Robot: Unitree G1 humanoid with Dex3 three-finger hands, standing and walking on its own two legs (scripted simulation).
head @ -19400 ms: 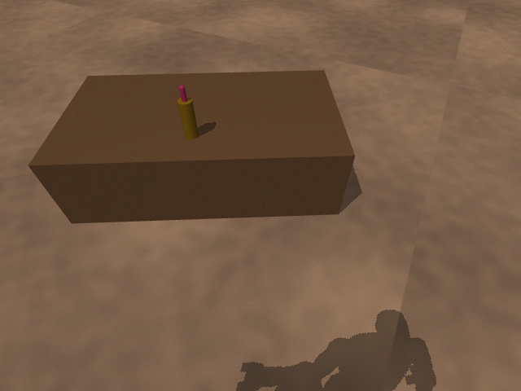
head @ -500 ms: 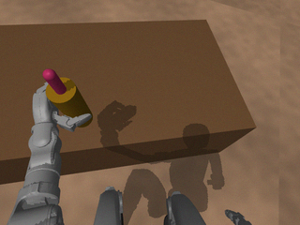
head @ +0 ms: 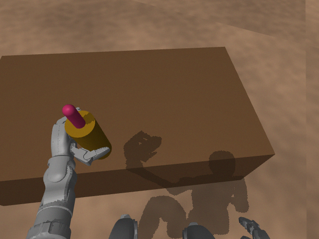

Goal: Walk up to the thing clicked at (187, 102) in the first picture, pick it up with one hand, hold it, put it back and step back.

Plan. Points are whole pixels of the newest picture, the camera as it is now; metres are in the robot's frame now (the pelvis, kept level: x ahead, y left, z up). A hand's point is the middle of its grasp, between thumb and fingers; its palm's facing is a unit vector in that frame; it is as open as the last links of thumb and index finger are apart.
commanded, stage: lift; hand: left
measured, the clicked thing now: (88, 133) +0.36 +0.17 +0.07
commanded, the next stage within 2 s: hold in 0.44 s
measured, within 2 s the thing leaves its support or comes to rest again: neither
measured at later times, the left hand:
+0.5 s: hand (90, 132) +0.37 +0.17 +0.06, palm faces +0.11 -0.99 -0.02, open 9.6 cm
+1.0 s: hand (89, 130) +0.36 +0.17 +0.08, palm faces +0.10 -0.99 -0.03, open 9.6 cm
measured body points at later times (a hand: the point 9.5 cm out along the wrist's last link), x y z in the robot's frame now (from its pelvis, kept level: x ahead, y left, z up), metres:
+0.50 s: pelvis +0.02 -0.01 +0.02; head +0.08 +0.00 +0.47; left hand +0.35 +0.22 +0.06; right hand +0.14 -0.26 -0.09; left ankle +0.06 +0.13 -0.66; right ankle +0.00 -0.15 -0.66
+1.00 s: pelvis +0.02 -0.01 +0.03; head +0.07 +0.00 +0.48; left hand +0.35 +0.22 +0.08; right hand +0.14 -0.25 -0.08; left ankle +0.06 +0.13 -0.66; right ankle +0.00 -0.15 -0.66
